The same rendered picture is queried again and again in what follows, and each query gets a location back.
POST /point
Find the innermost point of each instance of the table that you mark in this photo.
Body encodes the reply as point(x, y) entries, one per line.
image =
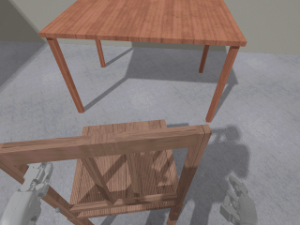
point(198, 22)

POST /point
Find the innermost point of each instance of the chair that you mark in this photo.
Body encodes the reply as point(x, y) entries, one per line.
point(121, 168)

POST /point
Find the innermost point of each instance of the robot left hand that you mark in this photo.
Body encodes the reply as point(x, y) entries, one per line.
point(25, 201)

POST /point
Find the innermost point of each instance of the robot right hand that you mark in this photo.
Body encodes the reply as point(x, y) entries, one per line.
point(243, 210)

